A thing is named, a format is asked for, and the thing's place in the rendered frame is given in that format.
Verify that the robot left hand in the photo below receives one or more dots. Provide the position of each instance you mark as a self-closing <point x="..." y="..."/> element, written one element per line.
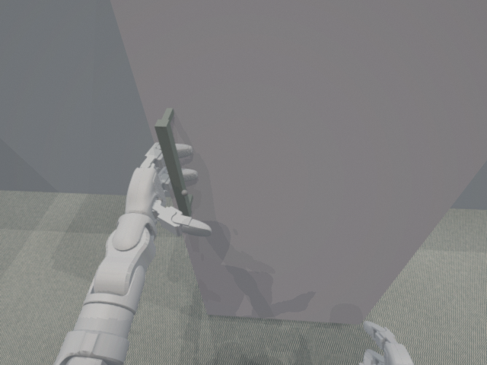
<point x="146" y="186"/>

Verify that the robot right hand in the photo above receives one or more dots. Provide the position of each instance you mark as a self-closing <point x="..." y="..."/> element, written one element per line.
<point x="394" y="353"/>

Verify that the fridge door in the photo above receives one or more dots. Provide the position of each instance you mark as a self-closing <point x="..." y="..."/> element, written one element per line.
<point x="330" y="137"/>

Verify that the handle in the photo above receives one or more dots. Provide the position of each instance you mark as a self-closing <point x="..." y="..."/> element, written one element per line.
<point x="169" y="151"/>

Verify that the robot left forearm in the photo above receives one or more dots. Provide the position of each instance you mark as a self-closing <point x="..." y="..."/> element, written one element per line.
<point x="101" y="331"/>

